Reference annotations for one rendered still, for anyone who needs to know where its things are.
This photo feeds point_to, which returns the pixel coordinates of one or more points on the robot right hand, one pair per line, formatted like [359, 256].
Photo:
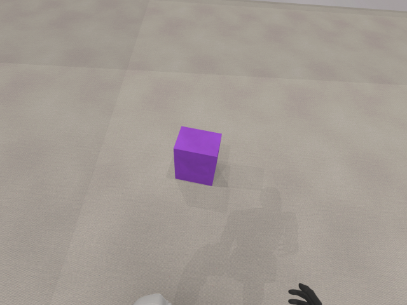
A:
[306, 293]

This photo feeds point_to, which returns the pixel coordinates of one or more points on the carton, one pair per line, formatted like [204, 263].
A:
[195, 155]

